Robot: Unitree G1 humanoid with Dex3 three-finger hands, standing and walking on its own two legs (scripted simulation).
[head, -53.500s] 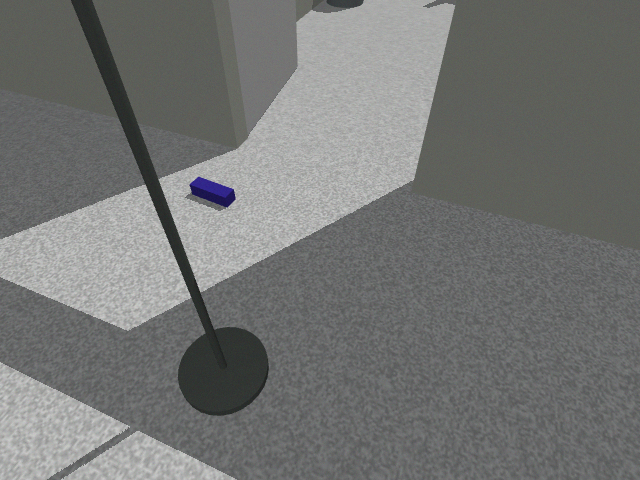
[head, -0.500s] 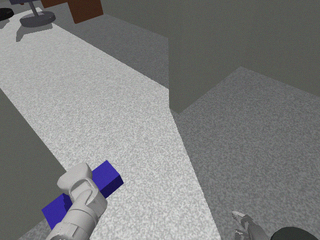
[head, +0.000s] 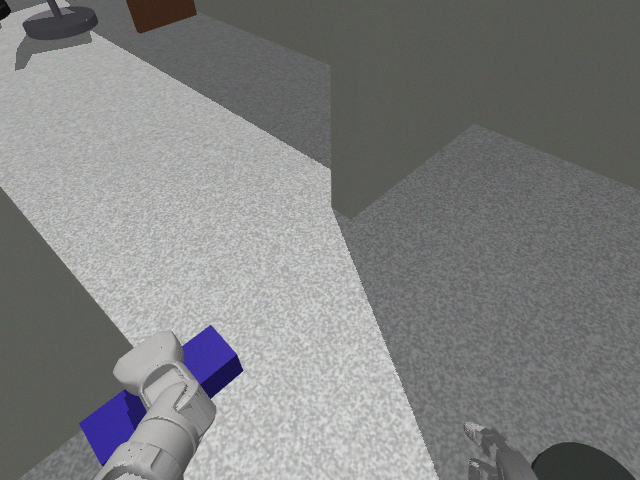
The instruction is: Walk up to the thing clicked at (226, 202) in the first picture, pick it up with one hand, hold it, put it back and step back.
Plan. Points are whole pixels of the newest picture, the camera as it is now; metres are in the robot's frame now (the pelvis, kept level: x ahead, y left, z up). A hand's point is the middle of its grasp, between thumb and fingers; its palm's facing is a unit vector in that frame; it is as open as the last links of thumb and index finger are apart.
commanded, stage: crouch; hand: left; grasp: from above
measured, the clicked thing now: (168, 394) +0.29 +0.23 -0.10
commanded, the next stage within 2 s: lower in 1.72 s
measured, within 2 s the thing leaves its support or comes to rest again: neither
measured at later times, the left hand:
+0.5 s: hand (214, 411) +0.33 +0.22 -0.29, palm faces -0.31 -0.27 -0.91, open 9.9 cm
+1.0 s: hand (235, 429) +0.35 +0.22 -0.49, palm faces -0.32 -0.31 -0.89, open 9.8 cm
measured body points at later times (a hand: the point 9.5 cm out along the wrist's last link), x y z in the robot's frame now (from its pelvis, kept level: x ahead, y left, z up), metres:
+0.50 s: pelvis -0.05 +0.00 -0.15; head +0.11 +0.02 +0.27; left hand +0.34 +0.23 -0.24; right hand +0.01 -0.27 -0.28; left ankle +0.01 +0.13 -0.73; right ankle +0.00 -0.13 -0.73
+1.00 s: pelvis -0.08 +0.00 -0.32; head +0.14 +0.01 +0.07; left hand +0.36 +0.23 -0.44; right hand -0.02 -0.26 -0.46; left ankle +0.01 +0.13 -0.73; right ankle +0.00 -0.13 -0.73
